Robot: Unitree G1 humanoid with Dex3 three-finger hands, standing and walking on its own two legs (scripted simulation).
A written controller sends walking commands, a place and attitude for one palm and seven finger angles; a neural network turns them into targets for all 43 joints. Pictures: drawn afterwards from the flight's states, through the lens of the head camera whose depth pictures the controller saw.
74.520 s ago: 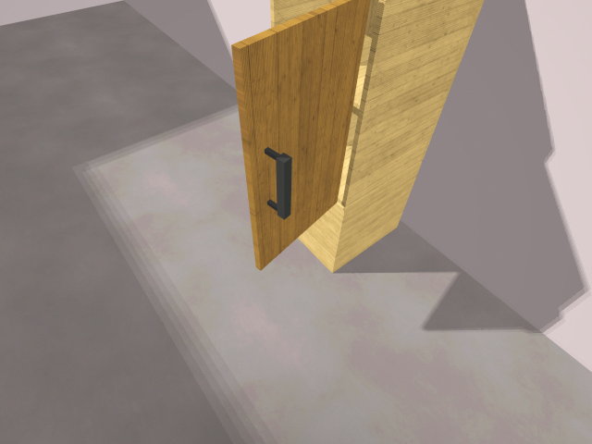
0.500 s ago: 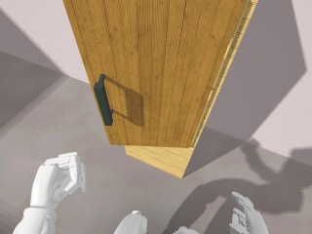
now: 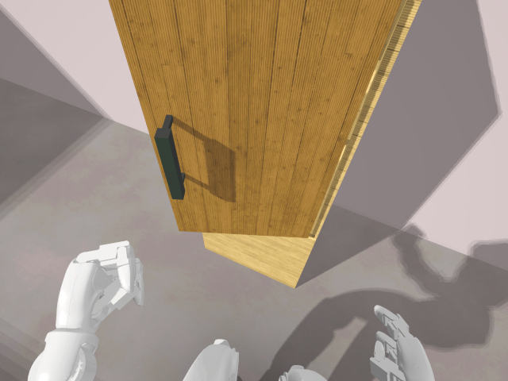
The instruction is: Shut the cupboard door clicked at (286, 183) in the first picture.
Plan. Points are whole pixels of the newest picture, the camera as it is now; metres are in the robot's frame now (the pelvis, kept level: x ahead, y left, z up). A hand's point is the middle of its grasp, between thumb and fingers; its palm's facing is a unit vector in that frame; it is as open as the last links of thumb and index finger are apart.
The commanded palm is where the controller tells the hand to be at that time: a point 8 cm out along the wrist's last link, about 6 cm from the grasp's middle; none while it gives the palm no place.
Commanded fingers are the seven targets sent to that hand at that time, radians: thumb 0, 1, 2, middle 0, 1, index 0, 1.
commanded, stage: bring the fist close to the handle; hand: left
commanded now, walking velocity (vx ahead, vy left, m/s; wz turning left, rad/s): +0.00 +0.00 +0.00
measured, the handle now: (173, 159) +0.47 +0.18 +0.06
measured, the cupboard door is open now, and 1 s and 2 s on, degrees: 22 22 14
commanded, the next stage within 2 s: push the door shut along its arc in 1.24 s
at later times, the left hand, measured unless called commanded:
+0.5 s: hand (171, 240) +0.31 +0.15 +0.06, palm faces -0.01 -1.00 -0.04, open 3.1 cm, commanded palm +0.29 +0.21 +0.06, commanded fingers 0.00 0.90 0.90 -1.30 -1.50 -1.30 -1.50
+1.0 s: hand (191, 204) +0.37 +0.13 +0.06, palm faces +0.03 -1.00 -0.02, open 3.1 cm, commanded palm +0.34 +0.19 +0.06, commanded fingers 0.00 0.90 0.90 -1.30 -1.50 -1.30 -1.50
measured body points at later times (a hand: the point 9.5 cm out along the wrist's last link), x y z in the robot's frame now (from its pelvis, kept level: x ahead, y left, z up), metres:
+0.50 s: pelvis +0.01 +0.00 +0.01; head +0.07 +0.01 +0.45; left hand +0.30 +0.21 +0.06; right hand +0.17 -0.24 -0.08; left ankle +0.06 +0.07 -0.65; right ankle -0.01 -0.09 -0.64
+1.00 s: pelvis +0.01 -0.01 +0.01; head +0.08 +0.00 +0.46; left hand +0.36 +0.19 +0.06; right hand +0.13 -0.26 -0.09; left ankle +0.06 +0.07 -0.65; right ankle -0.01 -0.09 -0.65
